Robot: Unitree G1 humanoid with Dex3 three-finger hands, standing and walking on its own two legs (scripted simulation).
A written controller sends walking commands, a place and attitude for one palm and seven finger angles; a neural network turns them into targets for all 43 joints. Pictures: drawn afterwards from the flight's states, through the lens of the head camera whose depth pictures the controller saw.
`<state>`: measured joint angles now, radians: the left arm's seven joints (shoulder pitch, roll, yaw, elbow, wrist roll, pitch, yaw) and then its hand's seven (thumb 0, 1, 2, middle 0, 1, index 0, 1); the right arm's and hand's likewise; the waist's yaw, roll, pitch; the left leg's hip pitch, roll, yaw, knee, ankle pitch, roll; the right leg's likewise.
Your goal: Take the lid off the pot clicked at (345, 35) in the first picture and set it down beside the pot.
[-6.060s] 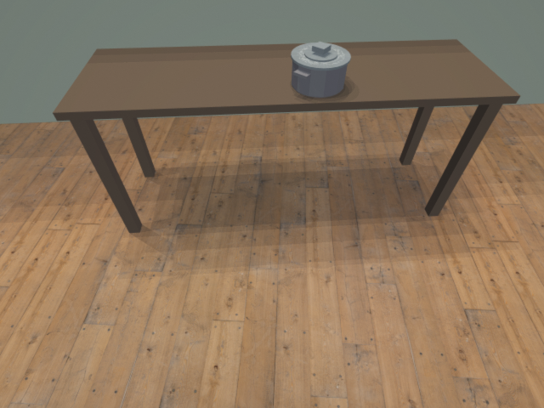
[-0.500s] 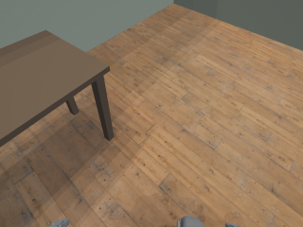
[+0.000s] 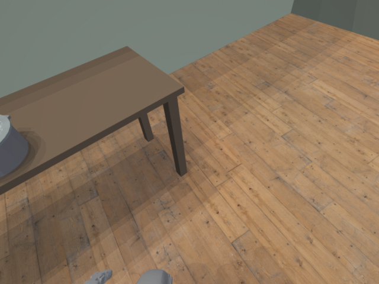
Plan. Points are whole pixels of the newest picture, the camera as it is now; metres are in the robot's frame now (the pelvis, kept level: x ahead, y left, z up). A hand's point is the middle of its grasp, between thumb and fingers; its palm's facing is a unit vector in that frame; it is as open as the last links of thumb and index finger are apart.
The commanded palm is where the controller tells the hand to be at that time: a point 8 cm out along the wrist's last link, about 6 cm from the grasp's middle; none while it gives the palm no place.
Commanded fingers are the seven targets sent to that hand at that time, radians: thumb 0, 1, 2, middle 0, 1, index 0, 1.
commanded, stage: turn to face it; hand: left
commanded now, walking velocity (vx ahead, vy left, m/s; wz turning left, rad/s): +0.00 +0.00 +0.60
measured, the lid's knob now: out of the picture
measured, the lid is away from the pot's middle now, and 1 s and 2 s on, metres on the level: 0.00 0.00 0.00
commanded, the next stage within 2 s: take the last steps up to it in 0.98 s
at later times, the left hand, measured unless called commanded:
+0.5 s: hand out of the picture -0.01 +0.31 -0.17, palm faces +0.35 -0.90 -0.26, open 7.4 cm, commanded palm none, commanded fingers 0.00 0.90 0.90 -0.20 -0.30 -0.20 -0.30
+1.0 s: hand out of the picture +0.00 +0.23 -0.14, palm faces +0.53 -0.80 -0.30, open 7.4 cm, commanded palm none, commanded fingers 0.00 0.90 0.90 -0.20 -0.30 -0.20 -0.30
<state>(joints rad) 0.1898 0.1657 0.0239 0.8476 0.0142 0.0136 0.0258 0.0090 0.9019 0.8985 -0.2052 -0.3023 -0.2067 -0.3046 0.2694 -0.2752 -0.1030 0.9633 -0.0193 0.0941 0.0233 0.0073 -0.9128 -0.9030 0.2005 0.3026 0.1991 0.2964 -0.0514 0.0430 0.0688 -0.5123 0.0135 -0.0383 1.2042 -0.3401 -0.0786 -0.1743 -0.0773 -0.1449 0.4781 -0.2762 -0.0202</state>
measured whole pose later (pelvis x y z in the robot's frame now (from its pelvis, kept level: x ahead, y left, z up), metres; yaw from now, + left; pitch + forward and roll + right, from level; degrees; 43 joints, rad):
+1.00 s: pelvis +0.02 +0.02 +0.00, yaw +33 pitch -1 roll +2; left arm 0.20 0.17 0.03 0.87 0.02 0.01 0.03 0.01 0.90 0.90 -0.20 -0.30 -0.21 -0.30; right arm 0.26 -0.26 -0.09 0.97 -0.02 0.08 0.01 0.01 -0.91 -0.90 0.20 0.30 0.20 0.30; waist -0.04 0.06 0.06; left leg -0.47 -0.03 -0.06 1.16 -0.37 -0.04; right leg -0.20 -0.04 -0.10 0.48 -0.27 -0.04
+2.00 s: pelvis +0.18 +0.17 -0.01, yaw +39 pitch -2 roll +0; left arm 0.20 0.15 0.04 0.99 0.01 -0.04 0.02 0.00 0.91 0.90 -0.20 -0.30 -0.20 -0.30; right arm 0.36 -0.15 -0.04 1.09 -0.02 0.00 -0.02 0.01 -0.91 -0.90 0.20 0.30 0.20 0.30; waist -0.04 0.04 0.06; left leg -0.42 0.05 0.00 1.24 -0.37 0.03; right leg -0.32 0.04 -0.11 0.54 -0.20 -0.09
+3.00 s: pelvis +0.22 +0.17 +0.00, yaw +36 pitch -3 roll +0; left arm 0.28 0.14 0.01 1.11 0.01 0.01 0.03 0.01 0.93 0.90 -0.20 -0.30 -0.21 -0.30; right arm 0.34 -0.17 -0.01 1.16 -0.02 0.04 -0.03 0.00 -0.91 -0.90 0.20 0.30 0.20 0.30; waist -0.02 0.03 0.03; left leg -0.23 0.07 -0.05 0.44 -0.17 -0.06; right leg -0.14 0.05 -0.06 0.46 -0.27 -0.06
